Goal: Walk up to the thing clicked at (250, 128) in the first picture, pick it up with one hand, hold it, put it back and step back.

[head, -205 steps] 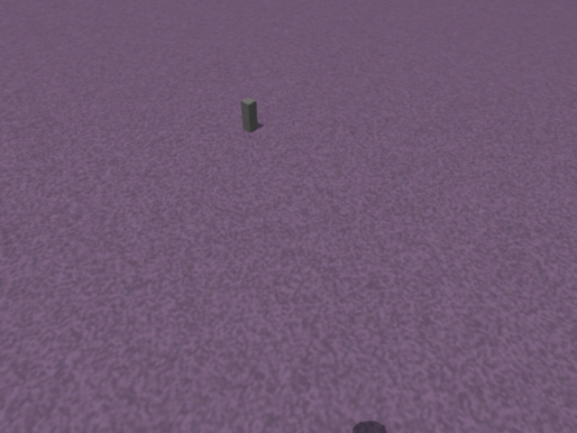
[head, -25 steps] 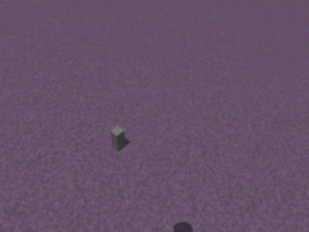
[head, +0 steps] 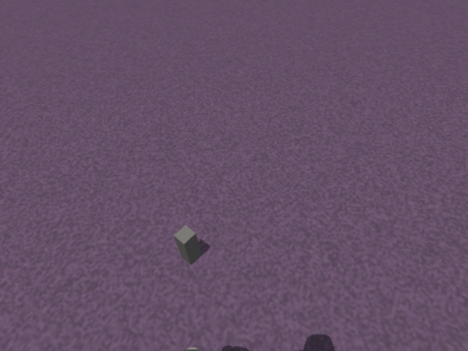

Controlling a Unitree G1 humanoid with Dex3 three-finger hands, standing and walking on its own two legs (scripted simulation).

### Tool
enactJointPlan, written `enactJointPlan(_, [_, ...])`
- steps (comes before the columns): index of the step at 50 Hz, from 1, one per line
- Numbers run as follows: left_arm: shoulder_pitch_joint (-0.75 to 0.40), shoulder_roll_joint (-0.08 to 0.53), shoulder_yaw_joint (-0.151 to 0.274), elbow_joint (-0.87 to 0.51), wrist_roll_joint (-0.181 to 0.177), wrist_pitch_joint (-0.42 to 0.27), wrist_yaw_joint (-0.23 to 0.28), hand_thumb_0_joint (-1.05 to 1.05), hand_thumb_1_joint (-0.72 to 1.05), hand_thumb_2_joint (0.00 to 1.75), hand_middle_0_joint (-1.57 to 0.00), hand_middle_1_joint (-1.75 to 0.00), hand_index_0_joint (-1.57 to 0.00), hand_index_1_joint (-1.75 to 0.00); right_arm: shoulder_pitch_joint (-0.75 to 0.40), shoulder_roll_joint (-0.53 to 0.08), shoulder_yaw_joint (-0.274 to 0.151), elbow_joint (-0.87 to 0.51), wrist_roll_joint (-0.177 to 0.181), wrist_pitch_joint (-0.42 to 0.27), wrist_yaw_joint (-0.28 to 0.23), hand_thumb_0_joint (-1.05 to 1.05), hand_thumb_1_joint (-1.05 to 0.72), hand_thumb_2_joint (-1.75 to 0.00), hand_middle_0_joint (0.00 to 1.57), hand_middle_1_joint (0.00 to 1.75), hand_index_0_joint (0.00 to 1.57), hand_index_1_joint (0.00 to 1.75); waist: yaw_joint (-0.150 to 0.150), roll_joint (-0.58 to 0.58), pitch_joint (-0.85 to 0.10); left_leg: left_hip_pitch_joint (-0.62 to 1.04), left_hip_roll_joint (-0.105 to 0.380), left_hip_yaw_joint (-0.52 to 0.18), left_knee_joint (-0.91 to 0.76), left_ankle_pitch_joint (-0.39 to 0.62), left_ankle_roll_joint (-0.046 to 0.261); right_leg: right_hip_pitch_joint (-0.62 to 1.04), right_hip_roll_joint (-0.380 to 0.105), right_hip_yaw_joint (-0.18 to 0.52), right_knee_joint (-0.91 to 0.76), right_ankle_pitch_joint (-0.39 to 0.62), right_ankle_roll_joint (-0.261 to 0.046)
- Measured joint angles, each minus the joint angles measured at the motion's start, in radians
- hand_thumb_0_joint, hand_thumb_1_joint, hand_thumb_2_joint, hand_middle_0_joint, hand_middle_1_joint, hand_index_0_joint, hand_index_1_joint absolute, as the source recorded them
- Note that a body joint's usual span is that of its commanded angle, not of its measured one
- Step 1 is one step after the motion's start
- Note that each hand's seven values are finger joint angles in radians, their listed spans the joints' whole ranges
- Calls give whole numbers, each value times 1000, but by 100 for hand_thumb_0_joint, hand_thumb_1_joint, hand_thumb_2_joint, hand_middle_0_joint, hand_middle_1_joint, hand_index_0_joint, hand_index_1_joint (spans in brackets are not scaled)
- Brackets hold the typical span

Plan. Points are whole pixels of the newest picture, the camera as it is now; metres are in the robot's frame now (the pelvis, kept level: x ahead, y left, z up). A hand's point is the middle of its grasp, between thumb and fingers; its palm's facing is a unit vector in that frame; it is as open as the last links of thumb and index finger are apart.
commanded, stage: walk up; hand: left
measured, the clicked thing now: (188, 245) +0.70 +0.25 -0.67
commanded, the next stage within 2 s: none
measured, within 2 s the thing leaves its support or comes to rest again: neither
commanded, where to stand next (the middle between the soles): +0.37 +0.04 m, yaw +1 degrees
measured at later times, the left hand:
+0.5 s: hand (97, 316) +0.24 +0.30 -0.14, palm faces -0.09 -0.93 -0.35, open 7.4 cm
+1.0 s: hand (121, 273) +0.34 +0.29 -0.17, palm faces -0.02 -0.93 -0.36, open 7.4 cm
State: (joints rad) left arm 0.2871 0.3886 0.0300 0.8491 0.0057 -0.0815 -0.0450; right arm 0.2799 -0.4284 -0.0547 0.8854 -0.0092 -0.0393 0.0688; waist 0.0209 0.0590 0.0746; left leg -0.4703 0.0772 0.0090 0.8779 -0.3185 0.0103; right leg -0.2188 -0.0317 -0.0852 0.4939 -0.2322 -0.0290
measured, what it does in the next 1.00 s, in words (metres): walks ahead: left foot, then right foot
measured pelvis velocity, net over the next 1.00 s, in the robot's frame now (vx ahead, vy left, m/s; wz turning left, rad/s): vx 0.26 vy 0.03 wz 0.00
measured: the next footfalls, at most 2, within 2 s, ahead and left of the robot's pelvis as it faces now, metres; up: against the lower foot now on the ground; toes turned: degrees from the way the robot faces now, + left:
left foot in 0.14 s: +0.19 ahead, +0.15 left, +0.00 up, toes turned +5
right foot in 0.58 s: +0.33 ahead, -0.11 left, +0.00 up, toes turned -3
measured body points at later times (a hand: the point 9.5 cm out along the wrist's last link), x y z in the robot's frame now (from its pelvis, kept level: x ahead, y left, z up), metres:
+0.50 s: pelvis +0.17 +0.03 +0.00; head +0.18 +0.04 +0.45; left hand +0.25 +0.35 -0.12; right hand +0.19 -0.30 -0.11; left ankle +0.15 +0.15 -0.74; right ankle +0.28 -0.12 -0.71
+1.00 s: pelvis +0.26 +0.03 -0.02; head +0.29 +0.04 +0.43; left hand +0.35 +0.34 -0.15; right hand +0.34 -0.29 -0.14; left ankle +0.32 +0.15 -0.74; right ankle +0.29 -0.11 -0.74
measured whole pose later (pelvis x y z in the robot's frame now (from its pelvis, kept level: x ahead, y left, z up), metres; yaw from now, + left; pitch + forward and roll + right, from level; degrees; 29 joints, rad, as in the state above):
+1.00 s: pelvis +0.26 +0.03 -0.02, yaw +0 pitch -3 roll +0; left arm 0.16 0.39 0.00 0.95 -0.02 0.00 0.00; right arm 0.17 -0.38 -0.02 0.98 0.00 -0.02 0.01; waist 0.01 -0.02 0.11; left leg -0.37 0.04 0.02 0.69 -0.28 -0.01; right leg -0.33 -0.04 -0.03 0.71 -0.35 0.00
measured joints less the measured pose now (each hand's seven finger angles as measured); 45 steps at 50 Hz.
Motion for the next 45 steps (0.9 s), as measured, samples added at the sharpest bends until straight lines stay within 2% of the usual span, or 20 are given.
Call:
enactJointPlan(4, [30, 25, 6, -1, 5, 5, -4, 0, 90, 90, -21, -30, -21, -30, -4, 3, -8, 9, -9, -1, 12, 1, -90, -90, 20, 30, 20, 30, 15, -20, -10, 10, 15, 12, -174, 71, -7, 33, 0, -9, 16, -53, 11])
enactJointPlan(7, [54, 46, 8, 6, 5, 15, -6, 0, 90, 90, -21, -30, -21, -30, 3, 0, -15, 11, -12, -15, 13, 1, -90, -90, 20, 30, 20, 30, 17, -41, -25, 71, 4, 30, -276, 104, 2, 43, -13, -13, 81, -128, 27])
enactJointPlan(8, [59, 54, 9, 11, 6, 21, -4, 0, 90, 90, -21, -30, -21, -30, 2, 2, -18, 13, -13, -23, 9, 1, -90, -90, 20, 30, 20, 30, 14, -62, -25, 82, -12, 39, -275, 134, 3, 37, -31, -6, 128, -166, 25])
enactJointPlan(9, [60, 60, 11, 19, 6, 28, -1, 1, 90, 90, -21, -30, -21, -30, -1, 6, -20, 10, -16, -31, 4, 1, -90, -90, 20, 30, 20, 30, 14, -89, -21, 87, -30, 59, -250, 120, 5, 14, -54, 15, 203, -189, 7])
enactJointPlan(12, [46, 56, 5, 56, 2, 49, 12, 1, 90, 90, -21, -30, -21, -30, 3, 13, -16, -15, -4, -49, -7, 1, -90, -90, 20, 30, 20, 30, -10, -103, -13, 111, -34, 70, -221, 66, 19, -111, -15, 84, 492, -233, -13])
enactJointPlan(14, [32, 60, 2, 65, -4, 49, 12, 1, 91, 90, -21, -30, -20, -30, 12, 26, -5, -23, 1, -50, -16, 1, -90, -90, 20, 30, 20, 30, -20, -120, -4, 155, -39, 77, -264, 67, 21, -181, -9, 98, 567, -194, -12])
enactJointPlan(20, [5, 53, 8, 56, 0, 46, -10, 1, 91, 90, -21, -30, -20, -30, 52, 26, 9, -24, -2, -44, -21, 1, -90, -90, 20, 30, 21, 30, -34, -119, 8, 261, -45, 91, -359, 56, 25, -273, -56, 70, 409, -106, 23])
enactJointPlan(23, [-11, 43, 11, 54, 4, 49, -18, 1, 91, 90, -21, -30, -20, -30, 73, 15, 8, -25, -1, -39, -20, 1, -90, -90, 20, 30, 21, 30, -44, -103, 9, 297, -47, 94, -370, 31, 17, -268, -67, 66, 294, -46, 24])
enactJointPlan(26, [-26, 34, 13, 54, 4, 44, -20, 1, 91, 90, -21, -30, -20, -30, 88, 3, 6, -25, 1, -29, -19, 1, -90, -90, 20, 30, 21, 30, -52, -81, 5, 320, -42, 95, -346, -15, 1, -229, -58, 56, 188, -7, 18])
enactJointPlan(28, [-30, 34, 15, 49, 4, 32, -18, 1, 91, 90, -21, -30, -20, -30, 98, -4, 6, -27, 3, -19, -20, 1, -90, -90, 20, 30, 21, 30, -54, -66, -1, 322, -34, 91, -295, -66, -12, -175, -40, 45, 111, 21, 12])
enactJointPlan(29, [-34, 32, 19, 45, 5, 23, -15, 1, 91, 90, -21, -30, -20, -30, 101, -8, 6, -27, 4, -15, -21, 1, -90, -90, 20, 30, 21, 30, -51, -49, 0, 314, -19, 84, -244, -102, -10, -156, -23, 39, 96, 60, 12])
enactJointPlan(30, [-43, 26, 21, 42, 8, 14, -7, 1, 91, 90, -21, -30, -20, -30, 95, -10, 7, -22, 6, -8, -28, 1, -90, -90, 20, 30, 21, 30, -50, -26, 8, 289, 0, 67, -166, -121, 6, -153, -8, 25, 122, 49, 13])
enactJointPlan(33, [-58, 15, 12, 22, -2, 6, 8, 0, 91, 90, -21, -30, -21, -30, 54, 3, 13, -2, 7, 16, -43, 1, -90, -90, 20, 30, 20, 30, -31, -18, 24, 171, -34, 6, 94, -180, 24, -142, -9, 24, 160, -1, 7])
enactJointPlan(35, [-60, 2, 0, 14, -7, 9, 16, 0, 91, 90, -21, -30, -21, -30, 28, 3, 15, 0, 12, 18, -46, 1, -90, -90, 20, 30, 20, 30, -22, -8, 30, 104, -41, -5, 160, -167, 25, -118, -9, 24, 132, -1, 5])
enactJointPlan(37, [-57, -4, -11, 11, -4, 14, 21, 0, 90, 90, -21, -30, -21, -30, 8, 3, 15, 0, 12, 14, -45, 1, -90, -90, 20, 30, 20, 30, -17, -1, 30, 59, -31, -3, 135, -134, 18, -101, -8, 22, 106, 3, 6])
enactJointPlan(41, [-58, -2, -20, 17, 4, 25, 33, 0, 90, 90, -21, -30, -21, -30, -27, 11, 16, 16, 10, 14, -47, 1, -90, -90, 20, 30, 20, 30, -3, -9, 29, 44, -18, 4, -41, -75, 1, -95, -7, 26, 113, -17, 13])
enactJointPlan(45, [-77, 8, -27, 44, -7, 53, 41, 0, 90, 90, -21, -30, -21, -30, -58, 20, 14, 49, 7, 13, -56, 1, -90, -90, 20, 30, 20, 30, -5, -37, 29, 106, -34, 14, -213, 71, -2, -125, -22, 31, 215, -86, 35])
